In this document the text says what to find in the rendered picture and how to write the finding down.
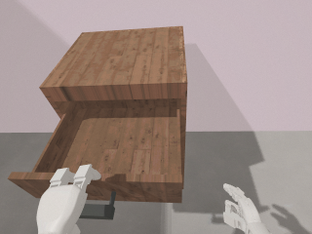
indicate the right robot hand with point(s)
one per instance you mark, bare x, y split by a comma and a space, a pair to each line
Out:
239, 216

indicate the right robot forearm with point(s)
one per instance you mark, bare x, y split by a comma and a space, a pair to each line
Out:
257, 228

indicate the cabinet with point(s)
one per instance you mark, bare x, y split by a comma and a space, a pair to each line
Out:
141, 63

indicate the left robot hand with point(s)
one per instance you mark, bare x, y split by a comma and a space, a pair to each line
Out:
62, 204

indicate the handle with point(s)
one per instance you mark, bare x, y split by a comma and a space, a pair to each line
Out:
99, 211

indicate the drawer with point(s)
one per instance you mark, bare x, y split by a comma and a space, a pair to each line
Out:
133, 143

